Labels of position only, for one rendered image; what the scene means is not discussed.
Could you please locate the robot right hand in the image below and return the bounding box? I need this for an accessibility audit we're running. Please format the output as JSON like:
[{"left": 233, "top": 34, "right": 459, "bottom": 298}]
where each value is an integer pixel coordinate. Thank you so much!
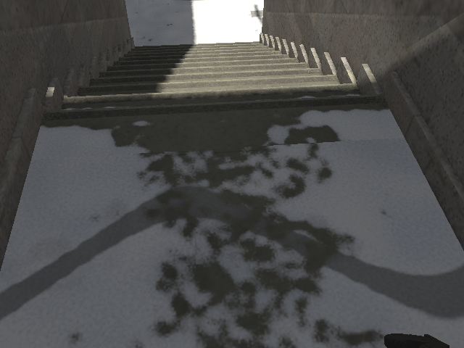
[{"left": 384, "top": 333, "right": 450, "bottom": 348}]

